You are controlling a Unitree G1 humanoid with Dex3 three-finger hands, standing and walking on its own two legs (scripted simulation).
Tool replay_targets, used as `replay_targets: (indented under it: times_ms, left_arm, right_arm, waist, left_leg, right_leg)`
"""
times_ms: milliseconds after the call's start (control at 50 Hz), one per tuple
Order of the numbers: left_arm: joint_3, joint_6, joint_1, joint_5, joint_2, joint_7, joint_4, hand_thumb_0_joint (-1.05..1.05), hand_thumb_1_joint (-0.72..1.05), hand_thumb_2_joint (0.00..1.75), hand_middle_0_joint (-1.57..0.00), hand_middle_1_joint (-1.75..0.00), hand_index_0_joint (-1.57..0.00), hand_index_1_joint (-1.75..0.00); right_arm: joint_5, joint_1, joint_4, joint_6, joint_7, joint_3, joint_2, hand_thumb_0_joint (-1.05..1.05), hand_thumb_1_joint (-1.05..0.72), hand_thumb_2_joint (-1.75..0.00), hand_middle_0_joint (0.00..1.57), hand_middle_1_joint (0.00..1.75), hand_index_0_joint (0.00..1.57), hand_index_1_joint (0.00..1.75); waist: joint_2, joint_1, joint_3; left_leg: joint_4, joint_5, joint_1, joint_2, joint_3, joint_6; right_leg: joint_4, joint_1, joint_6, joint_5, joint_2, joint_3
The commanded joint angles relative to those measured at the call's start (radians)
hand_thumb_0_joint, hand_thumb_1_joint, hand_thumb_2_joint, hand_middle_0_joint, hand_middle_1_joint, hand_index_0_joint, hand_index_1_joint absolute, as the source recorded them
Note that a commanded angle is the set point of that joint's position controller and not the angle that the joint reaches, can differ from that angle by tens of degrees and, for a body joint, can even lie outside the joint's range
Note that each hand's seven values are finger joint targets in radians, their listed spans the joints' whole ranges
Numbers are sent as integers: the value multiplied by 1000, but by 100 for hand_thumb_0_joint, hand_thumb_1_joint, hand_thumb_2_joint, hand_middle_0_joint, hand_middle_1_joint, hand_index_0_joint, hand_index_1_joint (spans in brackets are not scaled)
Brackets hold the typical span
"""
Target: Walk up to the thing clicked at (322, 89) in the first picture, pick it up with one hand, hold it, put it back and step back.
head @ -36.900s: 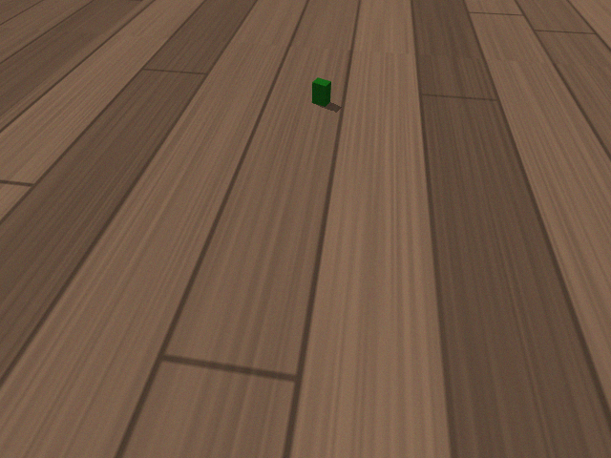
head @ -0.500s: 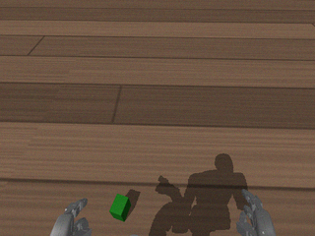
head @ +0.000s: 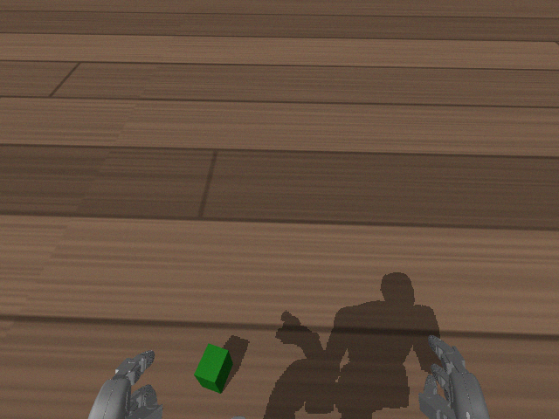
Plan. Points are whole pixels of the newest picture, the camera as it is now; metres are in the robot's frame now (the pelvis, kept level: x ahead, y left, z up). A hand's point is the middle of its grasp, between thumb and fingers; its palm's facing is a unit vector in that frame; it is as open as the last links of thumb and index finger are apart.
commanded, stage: home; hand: left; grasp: from above
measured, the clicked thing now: (214, 368) +0.38 +0.21 -0.65
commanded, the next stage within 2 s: stand in 0.04 s
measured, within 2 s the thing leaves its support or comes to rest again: neither
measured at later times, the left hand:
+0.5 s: hand out of the picture +0.09 +0.23 -0.10, palm faces +0.02 -0.95 -0.31, open 7.4 cm
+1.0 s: hand out of the picture +0.03 +0.25 -0.10, palm faces +0.02 -0.94 -0.33, open 7.4 cm
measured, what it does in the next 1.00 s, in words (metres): rises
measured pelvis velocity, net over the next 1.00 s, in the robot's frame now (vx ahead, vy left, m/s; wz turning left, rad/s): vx -0.01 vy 0.01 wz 0.00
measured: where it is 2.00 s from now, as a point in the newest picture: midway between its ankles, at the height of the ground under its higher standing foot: outside the picture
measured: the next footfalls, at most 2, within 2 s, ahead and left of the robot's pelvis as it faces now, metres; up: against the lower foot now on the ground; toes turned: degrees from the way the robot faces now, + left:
none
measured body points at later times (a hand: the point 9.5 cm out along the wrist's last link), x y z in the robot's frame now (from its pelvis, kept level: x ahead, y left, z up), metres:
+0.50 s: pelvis +0.00 +0.01 +0.05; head +0.02 +0.01 +0.50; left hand +0.09 +0.28 -0.08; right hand +0.09 -0.28 -0.08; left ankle +0.01 +0.11 -0.68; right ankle -0.02 -0.12 -0.68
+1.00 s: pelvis -0.01 +0.01 +0.07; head -0.02 +0.01 +0.52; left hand +0.03 +0.30 -0.07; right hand +0.06 -0.27 -0.07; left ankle +0.01 +0.11 -0.68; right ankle -0.02 -0.12 -0.68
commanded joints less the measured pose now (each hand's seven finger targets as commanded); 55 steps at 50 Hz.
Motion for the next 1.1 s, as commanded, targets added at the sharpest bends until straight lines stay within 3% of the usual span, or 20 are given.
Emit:
replay_targets:
  times_ms: [0, 100, 120, 140, 160, 200, 240, 360, 440, 520, 600, 680, 760, 880, 960, 1080]
  left_arm:
    - [61, -45, -7, 6, 97, 11, -175, 0, 90, 90, -20, -30, -20, -30]
    - [60, -46, -10, 3, 103, 10, -187, 0, 90, 90, -20, -30, -20, -30]
    - [60, -254, -314, 128, 182, 44, 164, 0, 90, 90, -20, -30, -20, -30]
    - [87, -325, -224, 126, 206, 38, 337, 0, 90, 90, -20, -30, -20, -30]
    - [77, -360, -217, 124, 198, 30, 384, 0, 90, 90, -20, -30, -20, -30]
    - [62, -401, -243, 130, 211, 22, 475, 0, 90, 90, -20, -30, -20, -30]
    - [69, -408, -281, 112, 206, 18, 572, 0, 90, 90, -20, -30, -20, -30]
    - [67, -446, -333, 103, 193, 22, 797, 0, 90, 90, -20, -30, -20, -30]
    - [63, -458, -333, 98, 192, 22, 918, 0, 90, 90, -20, -30, -20, -30]
    - [58, -460, -346, 89, 201, 24, 1010, 0, 90, 90, -20, -30, -20, -30]
    - [55, -460, -346, 88, 215, 30, 1089, 0, 90, 90, -20, -30, -20, -30]
    - [50, -462, -353, 87, 221, 28, 1138, 0, 90, 90, -20, -30, -20, -30]
    - [48, -459, -365, 89, 228, 25, 1179, 0, 90, 90, -20, -30, -20, -30]
    - [46, -462, -376, 89, 242, 19, 1210, 0, 90, 90, -20, -30, -20, -30]
    - [44, -467, -388, 89, 248, 18, 1221, 0, 90, 90, -20, -30, -20, -30]
    - [40, -469, -387, 87, 259, 16, 1232, 0, 90, 90, -20, -30, -20, -30]
  right_arm:
    - [4, -62, -160, -60, -14, -60, -128, 0, -90, -90, 20, 30, 20, 30]
    - [5, -60, -163, -55, -12, -60, -127, 0, -90, -90, 20, 30, 20, 30]
    - [-117, -122, 101, 37, 47, -93, -213, 0, -90, -90, 20, 30, 20, 30]
    - [-113, -147, 106, 74, 74, -116, -234, 0, -90, -90, 20, 30, 20, 30]
    - [-119, -123, 90, 90, 89, -120, -238, 0, -90, -90, 20, 30, 20, 30]
    - [-92, -131, 139, 101, 122, -113, -219, 0, -90, -90, 20, 30, 20, 30]
    - [-62, -148, 171, 114, 144, -116, -201, 0, -90, -90, 20, 30, 20, 30]
    - [-62, -173, 279, 143, 153, -124, -206, 0, -90, -90, 20, 30, 20, 30]
    - [-56, -171, 338, 153, 146, -122, -219, 0, -90, -90, 20, 30, 20, 30]
    - [-48, -149, 405, 159, 136, -120, -237, 0, -90, -90, 20, 30, 20, 30]
    - [-42, -165, 451, 170, 131, -122, -244, 0, -90, -90, 20, 30, 20, 30]
    - [-37, -175, 487, 172, 132, -119, -254, 0, -90, -90, 20, 30, 20, 30]
    - [-37, -185, 514, 179, 134, -115, -252, 0, -90, -90, 20, 30, 20, 30]
    - [-37, -198, 536, 182, 141, -115, -268, 0, -90, -90, 20, 30, 20, 30]
    - [-34, -207, 547, 181, 145, -110, -261, 0, -90, -90, 20, 30, 20, 30]
    - [-34, -217, 555, 182, 148, -104, -276, 0, -90, -90, 20, 30, 20, 30]
  waist:
    - [-6, -5, -74]
    - [4, -4, -87]
    - [-45, 74, 154]
    - [-116, 70, 70]
    - [-110, 43, 52]
    - [-53, 57, 0]
    - [-107, 60, 15]
    - [-30, 70, 76]
    - [-7, 67, 113]
    - [-1, 52, 112]
    - [-34, 57, 138]
    - [-23, 58, 156]
    - [-33, 55, 198]
    - [-26, 52, 218]
    - [-41, 50, 202]
    - [-35, 50, 195]
  left_leg:
    - [-156, 229, 133, -3, -1, 15]
    - [-149, 253, 134, -4, 0, 15]
    - [-270, 385, 149, 46, -42, 59]
    - [-247, 384, 207, 26, -10, 66]
    - [-254, 369, 244, 23, -34, 63]
    - [-290, 406, 318, 23, -31, 60]
    - [-304, 376, 351, 12, -12, 55]
    - [-454, 328, 433, 49, -77, 59]
    - [-539, 382, 472, 62, -90, 50]
    - [-606, 519, 561, 76, -88, 34]
    - [-648, 487, 598, 81, -82, 37]
    - [-682, 486, 614, 82, -77, 31]
    - [-730, 350, 594, 82, -86, 26]
    - [-769, 238, 557, 89, -101, 28]
    - [-756, 286, 570, 86, -91, 26]
    - [-753, 278, 580, 91, -92, 28]
  right_leg:
    - [-150, 17, -3, 223, 10, -10]
    - [-147, 20, -3, 245, 9, -9]
    - [-195, 203, -37, 222, -76, 91]
    - [-246, 234, -70, 232, -95, 157]
    - [-264, 210, -84, 243, -88, 185]
    - [-244, 314, -68, 375, -108, 178]
    - [-308, 317, -52, 347, -118, 171]
    - [-390, 355, -25, 293, -103, 134]
    - [-464, 430, -21, 355, -108, 127]
    - [-509, 486, -12, 431, -113, 117]
    - [-574, 513, -7, 412, -122, 115]
    - [-611, 532, -3, 417, -128, 117]
    - [-641, 523, -1, 350, -125, 117]
    - [-665, 523, -4, 299, -127, 119]
    - [-675, 528, -4, 313, -138, 127]
    - [-685, 520, -6, 296, -143, 130]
